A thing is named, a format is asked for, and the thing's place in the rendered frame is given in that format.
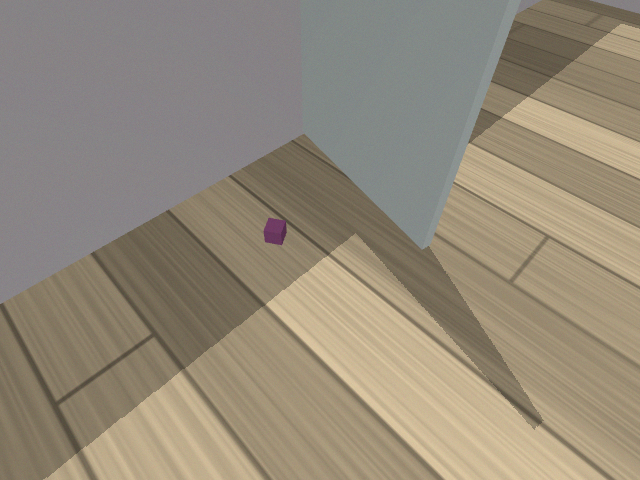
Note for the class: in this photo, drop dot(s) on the cube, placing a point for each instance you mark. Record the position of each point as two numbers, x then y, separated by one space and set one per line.
275 231

